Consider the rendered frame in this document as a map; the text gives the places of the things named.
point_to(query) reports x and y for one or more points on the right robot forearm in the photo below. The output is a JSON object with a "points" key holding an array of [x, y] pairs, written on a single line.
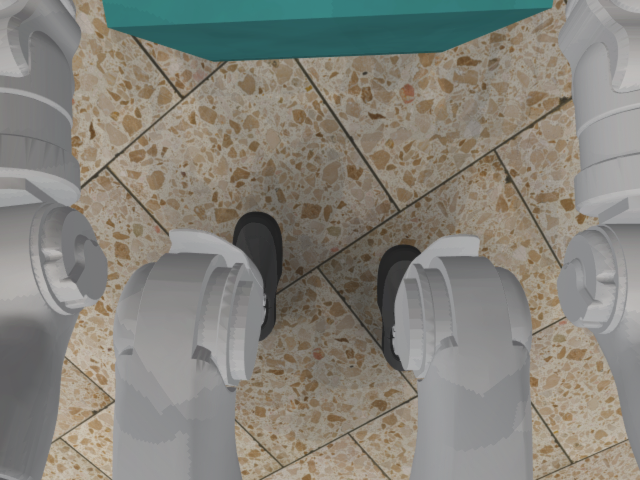
{"points": [[601, 41]]}

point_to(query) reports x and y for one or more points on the left robot thigh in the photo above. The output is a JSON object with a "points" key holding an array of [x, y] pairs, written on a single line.
{"points": [[197, 331]]}

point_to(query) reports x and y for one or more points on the left robot forearm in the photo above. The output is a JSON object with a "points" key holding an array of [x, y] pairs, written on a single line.
{"points": [[38, 39]]}

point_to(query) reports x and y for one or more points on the left robot foot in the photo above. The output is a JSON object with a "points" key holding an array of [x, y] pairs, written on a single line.
{"points": [[258, 235]]}

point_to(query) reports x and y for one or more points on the carton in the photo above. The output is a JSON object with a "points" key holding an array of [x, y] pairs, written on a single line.
{"points": [[239, 30]]}

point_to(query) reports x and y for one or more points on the left robot upper arm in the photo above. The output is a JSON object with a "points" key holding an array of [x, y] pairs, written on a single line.
{"points": [[51, 267]]}

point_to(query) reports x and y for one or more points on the right robot upper arm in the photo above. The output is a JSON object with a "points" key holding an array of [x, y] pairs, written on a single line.
{"points": [[599, 289]]}

